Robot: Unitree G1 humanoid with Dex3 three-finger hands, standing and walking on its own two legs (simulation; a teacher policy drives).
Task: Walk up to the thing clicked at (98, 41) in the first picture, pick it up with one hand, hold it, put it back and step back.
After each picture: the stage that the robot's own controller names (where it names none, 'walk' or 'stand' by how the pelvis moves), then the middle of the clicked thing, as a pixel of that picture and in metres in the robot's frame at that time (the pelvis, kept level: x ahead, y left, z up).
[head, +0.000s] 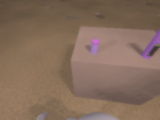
stand; (94, 46) +0.62 -0.02 +0.07
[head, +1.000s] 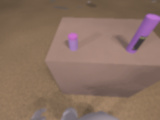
walk; (73, 42) +0.54 +0.17 +0.11
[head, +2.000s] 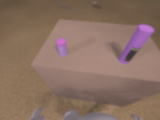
stand; (62, 47) +0.48 +0.23 +0.10
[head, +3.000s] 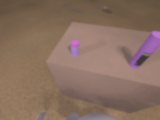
walk; (75, 48) +0.52 +0.16 +0.08
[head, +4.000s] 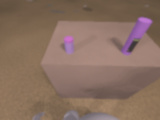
stand; (69, 45) +0.53 +0.18 +0.11
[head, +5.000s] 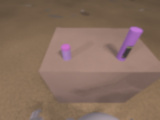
stand; (66, 52) +0.50 +0.20 +0.07
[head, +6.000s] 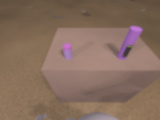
stand; (67, 51) +0.52 +0.19 +0.07
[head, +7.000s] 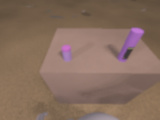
stand; (67, 53) +0.50 +0.20 +0.07
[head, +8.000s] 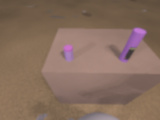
stand; (68, 53) +0.50 +0.19 +0.07
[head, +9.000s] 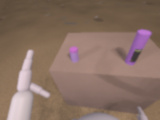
rise first; (74, 54) +0.51 +0.19 +0.07
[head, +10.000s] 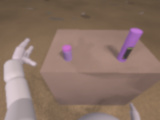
go down; (67, 53) +0.51 +0.17 +0.08
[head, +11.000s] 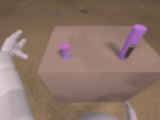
go down; (66, 52) +0.50 +0.17 +0.08
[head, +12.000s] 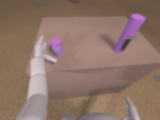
close in; (57, 47) +0.49 +0.19 +0.10
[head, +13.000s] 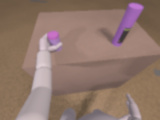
close; (55, 41) +0.52 +0.19 +0.12
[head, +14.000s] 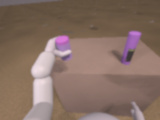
lift; (64, 48) +0.34 +0.15 +0.30
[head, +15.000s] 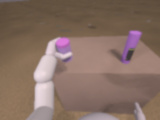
hold; (64, 50) +0.33 +0.16 +0.28
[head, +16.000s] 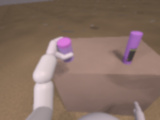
hold; (66, 50) +0.32 +0.15 +0.29
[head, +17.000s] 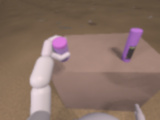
hold; (61, 50) +0.32 +0.16 +0.28
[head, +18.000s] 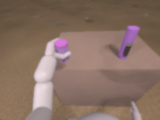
crouch; (62, 51) +0.36 +0.17 +0.24
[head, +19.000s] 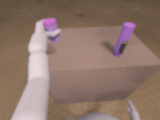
crouch; (52, 31) +0.48 +0.21 +0.28
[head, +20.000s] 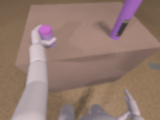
lower; (48, 37) +0.53 +0.20 +0.14
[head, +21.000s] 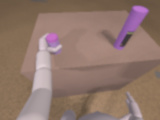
lower; (54, 44) +0.50 +0.20 +0.12
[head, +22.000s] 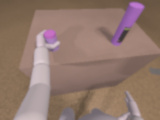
lower; (52, 41) +0.52 +0.20 +0.13
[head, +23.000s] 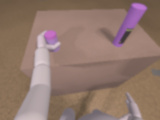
lower; (52, 41) +0.51 +0.20 +0.13
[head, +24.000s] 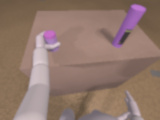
open; (51, 41) +0.51 +0.21 +0.13
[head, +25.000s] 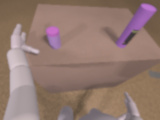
rise; (54, 38) +0.51 +0.20 +0.13
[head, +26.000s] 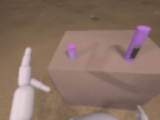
sink last; (72, 52) +0.52 +0.19 +0.09
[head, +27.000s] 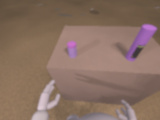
stand; (72, 49) +0.52 +0.18 +0.08
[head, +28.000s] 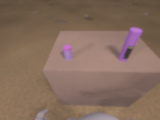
stand; (68, 52) +0.52 +0.20 +0.08
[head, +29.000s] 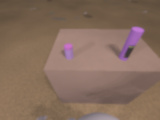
stand; (69, 51) +0.53 +0.19 +0.07
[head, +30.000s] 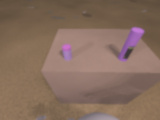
stand; (67, 52) +0.51 +0.20 +0.07
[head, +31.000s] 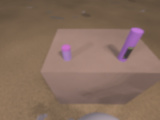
stand; (66, 53) +0.51 +0.20 +0.07
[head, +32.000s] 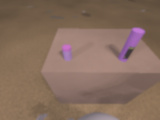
stand; (67, 52) +0.51 +0.20 +0.07
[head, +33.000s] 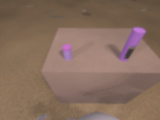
walk; (67, 52) +0.50 +0.20 +0.07
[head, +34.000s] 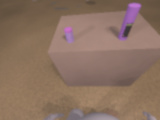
walk; (69, 35) +0.66 +0.22 +0.08
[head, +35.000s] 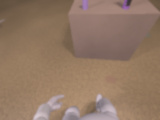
walk; (85, 3) +1.16 +0.07 +0.14
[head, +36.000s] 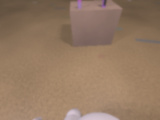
walk; (79, 4) +1.77 +0.27 +0.09
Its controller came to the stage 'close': yes
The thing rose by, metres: 0.21
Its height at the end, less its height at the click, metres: +0.00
